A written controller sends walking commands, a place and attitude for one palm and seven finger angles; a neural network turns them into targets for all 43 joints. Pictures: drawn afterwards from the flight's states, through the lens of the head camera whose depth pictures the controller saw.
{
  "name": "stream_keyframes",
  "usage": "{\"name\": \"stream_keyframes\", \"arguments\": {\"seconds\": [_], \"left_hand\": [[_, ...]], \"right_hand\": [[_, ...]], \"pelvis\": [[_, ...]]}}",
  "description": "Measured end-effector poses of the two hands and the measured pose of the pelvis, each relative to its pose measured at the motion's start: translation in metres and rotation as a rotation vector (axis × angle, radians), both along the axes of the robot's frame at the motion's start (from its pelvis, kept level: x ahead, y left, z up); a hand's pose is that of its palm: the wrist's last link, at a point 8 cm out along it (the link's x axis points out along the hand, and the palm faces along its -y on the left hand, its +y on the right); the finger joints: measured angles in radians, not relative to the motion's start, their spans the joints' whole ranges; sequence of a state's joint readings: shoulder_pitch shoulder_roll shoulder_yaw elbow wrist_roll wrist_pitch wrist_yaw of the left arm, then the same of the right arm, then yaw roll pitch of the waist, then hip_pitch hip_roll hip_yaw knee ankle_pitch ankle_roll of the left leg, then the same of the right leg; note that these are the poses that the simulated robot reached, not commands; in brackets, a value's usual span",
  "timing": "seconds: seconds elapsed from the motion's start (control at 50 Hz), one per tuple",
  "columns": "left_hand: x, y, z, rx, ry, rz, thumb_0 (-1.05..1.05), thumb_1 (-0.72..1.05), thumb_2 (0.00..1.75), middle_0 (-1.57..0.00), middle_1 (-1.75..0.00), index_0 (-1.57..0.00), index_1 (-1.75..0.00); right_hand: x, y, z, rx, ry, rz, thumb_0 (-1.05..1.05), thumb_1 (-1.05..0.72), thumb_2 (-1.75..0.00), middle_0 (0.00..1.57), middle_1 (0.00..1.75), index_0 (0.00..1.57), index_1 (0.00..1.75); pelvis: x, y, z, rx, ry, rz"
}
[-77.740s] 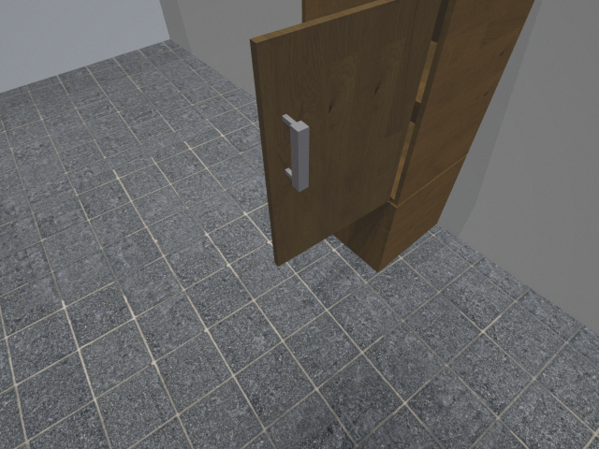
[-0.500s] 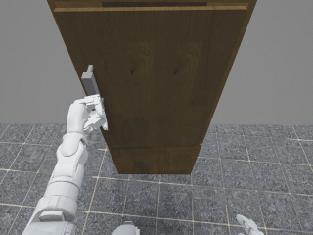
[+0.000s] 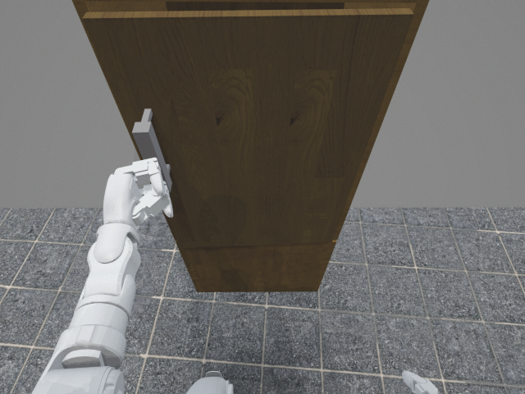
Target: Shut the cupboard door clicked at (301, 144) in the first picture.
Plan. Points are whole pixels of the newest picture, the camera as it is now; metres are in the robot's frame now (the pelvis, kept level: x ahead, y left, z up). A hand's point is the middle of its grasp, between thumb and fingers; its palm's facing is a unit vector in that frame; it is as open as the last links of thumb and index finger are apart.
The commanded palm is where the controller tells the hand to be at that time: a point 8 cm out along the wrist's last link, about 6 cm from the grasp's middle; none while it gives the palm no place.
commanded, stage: push the door shut along its arc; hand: left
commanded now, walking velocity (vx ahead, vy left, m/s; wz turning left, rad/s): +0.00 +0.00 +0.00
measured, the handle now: (156, 152) +0.48 +0.20 +0.09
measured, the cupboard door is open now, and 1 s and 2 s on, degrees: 2 0 0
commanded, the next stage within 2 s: pull the fist back off the door in 0.66 s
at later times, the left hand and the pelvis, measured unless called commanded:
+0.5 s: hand (169, 178) +0.42 +0.16 +0.09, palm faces -0.06 -1.00 -0.02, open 3.1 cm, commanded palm +0.42 +0.20 +0.09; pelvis -0.01 +0.00 -0.01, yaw +1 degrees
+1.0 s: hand (173, 175) +0.43 +0.16 +0.09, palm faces +0.12 -0.99 -0.01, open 3.2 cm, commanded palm +0.43 +0.18 +0.09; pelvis -0.06 +0.01 -0.03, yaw +1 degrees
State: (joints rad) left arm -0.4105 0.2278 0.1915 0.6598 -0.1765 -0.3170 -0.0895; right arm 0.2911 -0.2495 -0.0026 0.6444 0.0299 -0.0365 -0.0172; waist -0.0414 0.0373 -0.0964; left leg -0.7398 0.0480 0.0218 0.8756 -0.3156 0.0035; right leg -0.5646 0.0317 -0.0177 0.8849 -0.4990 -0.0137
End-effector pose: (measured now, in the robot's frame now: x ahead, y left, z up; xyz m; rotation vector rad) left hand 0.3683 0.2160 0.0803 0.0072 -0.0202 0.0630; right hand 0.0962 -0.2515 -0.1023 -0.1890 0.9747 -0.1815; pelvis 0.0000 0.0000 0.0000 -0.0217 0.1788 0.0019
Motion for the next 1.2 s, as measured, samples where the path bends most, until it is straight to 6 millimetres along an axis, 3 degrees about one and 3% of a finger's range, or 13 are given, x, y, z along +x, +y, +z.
{"name": "stream_keyframes", "arguments": {"seconds": [0.14,0.26,0.44,0.62,0.78,0.96,1.2], "left_hand": [[0.002,-0.002,0.004,0.007,-0.002,-0.025,0.02,0.90,0.90,-1.30,-1.50,-1.30,-1.50],[0.018,-0.003,0.006,0.014,0.007,-0.057,0.02,0.90,0.90,-1.30,-1.50,-1.30,-1.50],[0.037,-0.001,0.007,0.015,0.017,-0.100,0.02,0.89,0.92,-1.31,-1.50,-1.30,-1.50],[0.041,0.003,0.007,0.019,0.008,-0.145,0.02,0.86,0.91,-1.39,-1.50,-1.36,-1.50],[0.043,0.006,0.007,0.019,0.013,-0.174,0.02,0.85,0.90,-1.43,-1.50,-1.41,-1.50],[0.037,-0.007,0.006,-0.006,0.009,0.050,0.02,0.85,0.89,-1.45,-1.50,-1.44,-1.50],[0.039,-0.026,0.006,-0.014,0.013,0.002,0.02,0.89,0.89,-1.34,-1.50,-1.33,-1.50]], "right_hand": [[0.012,0.005,0.003,0.006,-0.037,0.022,0.01,-0.90,-0.90,0.21,0.30,0.21,0.30],[0.008,0.005,0.000,-0.001,-0.025,0.021,0.01,-0.90,-0.90,0.21,0.30,0.21,0.30],[-0.025,-0.001,-0.009,-0.015,0.062,-0.015,0.01,-0.90,-0.90,0.21,0.30,0.21,0.30],[-0.063,-0.006,-0.018,-0.042,0.154,-0.034,0.01,-0.90,-0.90,0.21,0.30,0.21,0.30],[-0.083,-0.009,-0.021,-0.081,0.155,-0.026,0.01,-0.90,-0.90,0.21,0.30,0.21,0.30],[-0.095,-0.001,-0.023,-0.070,0.114,0.012,0.01,-0.90,-0.90,0.21,0.30,0.21,0.30],[-0.133,0.002,-0.025,-0.038,0.125,-0.066,0.01,-0.90,-0.90,0.21,0.30,0.21,0.30]], "pelvis": [[-0.001,0.001,0.000,-0.002,-0.003,0.006],[-0.004,0.002,-0.003,-0.006,0.004,0.010],[-0.008,0.003,-0.007,-0.010,0.026,0.010],[-0.018,0.004,-0.013,-0.022,0.041,0.025],[-0.037,0.005,-0.022,-0.038,0.059,0.039],[-0.056,0.007,-0.028,-0.041,0.067,0.034],[-0.066,0.009,-0.029,-0.033,0.061,-0.023]]}}
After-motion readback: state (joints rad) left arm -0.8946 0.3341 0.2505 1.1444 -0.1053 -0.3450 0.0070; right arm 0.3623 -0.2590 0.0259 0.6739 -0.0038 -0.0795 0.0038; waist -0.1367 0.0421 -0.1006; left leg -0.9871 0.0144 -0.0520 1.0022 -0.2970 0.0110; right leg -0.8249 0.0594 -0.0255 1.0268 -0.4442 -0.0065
